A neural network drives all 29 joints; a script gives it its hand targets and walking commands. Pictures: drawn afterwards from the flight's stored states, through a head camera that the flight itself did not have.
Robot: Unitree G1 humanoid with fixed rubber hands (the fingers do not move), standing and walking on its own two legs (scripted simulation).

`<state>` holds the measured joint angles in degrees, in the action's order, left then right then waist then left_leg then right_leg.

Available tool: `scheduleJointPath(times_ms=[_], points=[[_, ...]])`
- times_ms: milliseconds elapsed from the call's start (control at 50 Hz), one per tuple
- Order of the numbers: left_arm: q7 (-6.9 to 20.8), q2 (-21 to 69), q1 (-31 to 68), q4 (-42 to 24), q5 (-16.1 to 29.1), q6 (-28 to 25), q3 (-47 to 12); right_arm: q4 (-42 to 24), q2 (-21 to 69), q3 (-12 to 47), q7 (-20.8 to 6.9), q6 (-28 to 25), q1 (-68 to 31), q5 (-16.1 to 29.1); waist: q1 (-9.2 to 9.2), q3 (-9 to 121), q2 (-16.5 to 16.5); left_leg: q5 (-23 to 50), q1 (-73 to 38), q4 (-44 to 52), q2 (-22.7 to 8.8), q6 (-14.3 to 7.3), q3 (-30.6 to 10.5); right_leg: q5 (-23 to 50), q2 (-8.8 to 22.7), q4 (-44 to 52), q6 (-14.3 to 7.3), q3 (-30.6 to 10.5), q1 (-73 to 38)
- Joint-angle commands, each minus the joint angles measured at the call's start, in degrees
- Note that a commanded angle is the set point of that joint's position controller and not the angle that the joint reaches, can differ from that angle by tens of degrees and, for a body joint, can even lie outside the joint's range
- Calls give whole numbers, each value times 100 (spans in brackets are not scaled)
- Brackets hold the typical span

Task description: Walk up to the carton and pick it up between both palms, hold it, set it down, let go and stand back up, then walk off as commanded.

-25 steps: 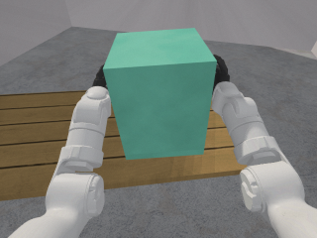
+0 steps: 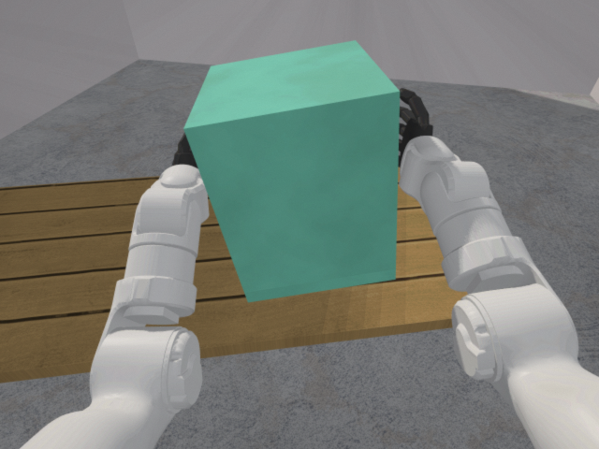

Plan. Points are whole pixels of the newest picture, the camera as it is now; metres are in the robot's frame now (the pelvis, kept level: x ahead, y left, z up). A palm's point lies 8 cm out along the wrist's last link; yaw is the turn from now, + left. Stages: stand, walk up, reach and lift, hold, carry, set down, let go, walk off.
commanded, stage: reach and lift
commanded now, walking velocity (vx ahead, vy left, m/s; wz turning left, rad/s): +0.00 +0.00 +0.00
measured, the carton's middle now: (301, 171) +0.42 +0.00 +0.21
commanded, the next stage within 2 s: hold in 0.26 s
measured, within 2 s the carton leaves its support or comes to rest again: neither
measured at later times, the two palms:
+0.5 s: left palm (185, 159) +0.41 +0.14 +0.24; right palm (417, 139) +0.41 -0.14 +0.26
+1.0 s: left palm (182, 159) +0.39 +0.14 +0.25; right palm (424, 130) +0.39 -0.15 +0.28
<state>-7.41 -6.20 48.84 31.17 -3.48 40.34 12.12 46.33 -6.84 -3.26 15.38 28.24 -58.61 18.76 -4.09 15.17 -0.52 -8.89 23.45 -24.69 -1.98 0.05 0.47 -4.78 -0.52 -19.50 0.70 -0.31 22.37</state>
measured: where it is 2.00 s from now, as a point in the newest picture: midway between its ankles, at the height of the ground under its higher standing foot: outside the picture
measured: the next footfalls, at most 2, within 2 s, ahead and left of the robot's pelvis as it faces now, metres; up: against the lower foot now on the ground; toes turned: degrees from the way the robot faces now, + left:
none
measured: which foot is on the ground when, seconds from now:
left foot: down 0.00-1.00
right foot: down 0.00-1.00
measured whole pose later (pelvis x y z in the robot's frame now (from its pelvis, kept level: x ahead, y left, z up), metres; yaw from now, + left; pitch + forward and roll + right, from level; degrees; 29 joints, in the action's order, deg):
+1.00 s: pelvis +0.00 +0.00 +0.00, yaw +0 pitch +7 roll -1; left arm -7.3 -5.0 48.7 19.3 -3.5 50.6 14.5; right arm 34.5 -9.6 0.3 18.1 39.7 -58.6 21.6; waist -4.1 15.2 -1.9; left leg -9.5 22.4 -25.0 -2.0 0.2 0.3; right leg -5.4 -0.6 -19.8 0.8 -0.3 21.3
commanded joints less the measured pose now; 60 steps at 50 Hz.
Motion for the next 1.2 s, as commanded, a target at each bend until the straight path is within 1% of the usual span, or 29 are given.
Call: scheduleJointPath(times_ms=[0, 40, 120, 140, 160, 220, 260, 280, 320, 340, 380, 460, 480, 540, 580, 640, 700, 720, 760, 780, 800, 880, 900, 920, 960, 980, 1080, 1140, 1180], points=[[384, 4356, 6645, -2035, 885, -614, -1760, -1965, 4806, 1983, -1197, -12, -5481, 906, 556, 2967, -249, 485, -1745, 343, 333, 65, -360, 32, -431, 98, 62, 141, -1806], [399, 4288, 6610, -2160, 887, -559, -1808, -1982, 4721, 2015, -1166, 31, -5334, 1023, 514, 3025, -436, 490, -1751, 340, 322, 119, -367, 122, -442, 61, 62, 135, -1972], [279, 4619, 6369, -3240, 1098, -469, -2373, -2580, 4725, 2540, -1093, 95, -4958, 1481, 525, 3742, -789, 2139, -2547, -66, 293, 383, -476, 1194, -594, -96, 38, 179, -2070], [311, 4627, 6280, -3310, 1108, -411, -2436, -2678, 4626, 2481, -1044, 124, -4882, 1523, 411, 3654, -809, 2389, -2636, -130, 329, 422, -510, 1368, -605, -87, 89, 196, -2093], [310, 4580, 6111, -3246, 1062, -342, -2478, -3017, 4591, 2576, -1023, 109, -5083, 1565, 492, 3736, -836, 2508, -2687, -184, 342, 408, -498, 1455, -599, -68, 92, 169, -2126], [374, 4499, 5584, -3207, 1063, -154, -2421, -3689, 4621, 2840, -877, 221, -5053, 1739, 561, 3739, -498, 2826, -2630, -261, 384, 307, -439, 2031, -630, -108, 142, 145, -2454], [493, 4394, 5228, -3081, 902, -2, -2323, -3528, 4478, 2642, -769, 420, -4598, 1668, 387, 3354, -525, 2474, -2400, -110, 402, 284, -404, 1954, -589, -50, 147, 118, -2619], [532, 4249, 5243, -3297, 829, 38, -2331, -3580, 4539, 2752, -725, 454, -4551, 1690, 393, 3448, -458, 2405, -2302, -110, 476, 260, -361, 2065, -578, -82, 169, 118, -2840], [647, 4139, 4960, -2692, 586, 184, -1925, -3361, 4328, 2529, -653, 630, -4595, 1609, 412, 2924, -185, 1818, -2126, 95, 403, 180, -342, 1610, -560, 41, 194, 87, -2801], [687, 4127, 5124, -2918, 597, 199, -2002, -3122, 4344, 2454, -655, 698, -4349, 1591, 299, 2936, -325, 1754, -2133, 107, 420, 205, -347, 1581, -544, -16, 157, 68, -2778], [767, 3981, 5157, -2799, 508, 269, -1786, -3076, 4311, 2452, -612, 780, -4417, 1632, 375, 2809, -300, 1434, -1981, 206, 424, 147, -290, 1324, -523, 43, 174, 11, -2870], [804, 4074, 5473, -2880, 725, 264, -1892, -3758, 4589, 2605, -610, 836, -5130, 1777, 477, 3205, -160, 1442, -1790, 197, 472, 84, -261, 1442, -519, 7, 202, -12, -2949], [780, 4218, 5643, -3172, 869, 229, -2188, -3906, 4714, 2651, -598, 807, -5159, 1798, 347, 3473, -300, 1490, -1831, 173, 466, 149, -288, 1597, -510, -61, 183, -19, -3088], [719, 4393, 5875, -3525, 976, 221, -2399, -4118, 4762, 2802, -608, 852, -5199, 1897, 358, 3845, -568, 2029, -2196, 23, 435, 257, -344, 1844, -607, -130, 131, 19, -2955], [687, 4315, 5761, -3283, 1026, 222, -2290, -4146, 4714, 2668, -611, 894, -5200, 1818, 370, 3720, -356, 1865, -2167, 54, 427, 214, -369, 1662, -610, -48, 139, 39, -2788], [720, 4104, 5725, -2898, 712, 334, -1928, -3300, 4528, 2410, -634, 1026, -4889, 1751, 376, 3063, -422, 1219, -1927, 196, 424, 178, -360, 994, -577, 11, 127, 43, -2539], [775, 3926, 6065, -2563, 673, 303, -1587, -2965, 4680, 2204, -703, 1059, -5165, 1605, 426, 2671, -63, 415, -1403, 402, 409, 14, -301, 383, -505, 84, 186, 4, -2475], [768, 4073, 6045, -2671, 607, 313, -1692, -2918, 4625, 2177, -709, 1035, -5055, 1578, 364, 2752, -253, 415, -1444, 420, 398, 77, -314, 404, -527, 63, 133, 6, -2499], [781, 3927, 5995, -2427, 598, 323, -1549, -2884, 4663, 2136, -738, 1041, -5178, 1555, 377, 2734, -98, 62, -1303, 460, 404, -25, -311, 84, -484, 92, 161, -14, -2511], [792, 4024, 6209, -2552, 669, 293, -1733, -2761, 4640, 2005, -740, 1028, -5127, 1461, 224, 2661, -299, 69, -1287, 464, 386, 75, -325, 152, -460, 82, 139, 4, -2504], [787, 4032, 6402, -2567, 646, 273, -1680, -2581, 4611, 1947, -772, 1029, -5114, 1444, 256, 2700, -401, -130, -1254, 528, 361, 75, -345, -1, -466, 70, 114, -6, -2406], [763, 4150, 6158, -2628, 718, 290, -1775, -2900, 4652, 2074, -771, 1009, -5152, 1509, 218, 2863, -283, 100, -1374, 443, 382, 66, -361, 327, -455, 47, 134, -35, -2488], [755, 3906, 6107, -2404, 596, 298, -1540, -2841, 4730, 2102, -776, 1035, -5279, 1498, 444, 2699, -77, -59, -1181, 490, 380, -12, -318, 90, -476, 74, 200, -32, -2480], [774, 3806, 6240, -2463, 551, 292, -1542, -2487, 4619, 2014, -772, 1075, -5039, 1454, 337, 2511, -211, -126, -1248, 496, 408, -4, -329, 22, -452, 68, 184, -28, -2382], [742, 3918, 6250, -2651, 689, 261, -1655, -2888, 4807, 2186, -785, 1032, -5215, 1483, 427, 2940, -155, 143, -1333, 443, 375, 10, -308, 229, -475, 27, 157, -37, -2514], [729, 3955, 6283, -2802, 722, 238, -1818, -2804, 4754, 2137, -805, 1053, -4965, 1511, 285, 2987, -242, 208, -1370, 426, 393, 45, -358, 392, -495, -38, 155, -33, -2482], [773, 3950, 5895, -2917, 630, 337, -1755, -2923, 4688, 2340, -722, 1122, -4782, 1724, 362, 3145, -315, 901, -1709, 270, 428, 92, -341, 971, -537, -54, 180, -14, -2804], [774, 4043, 6027, -3590, 850, 282, -2048, -3358, 4829, 2526, -677, 1112, -4629, 1821, 280, 3650, -358, 1496, -1915, 145, 448, 161, -369, 1672, -566, -169, 213, -8, -3084], [763, 4001, 5966, -3351, 747, 346, -1978, -3232, 4673, 2427, -656, 1170, -4667, 1779, 276, 3405, -457, 1304, -1803, 203, 457, 194, -374, 1417, -548, -107, 209, 5, -2952]])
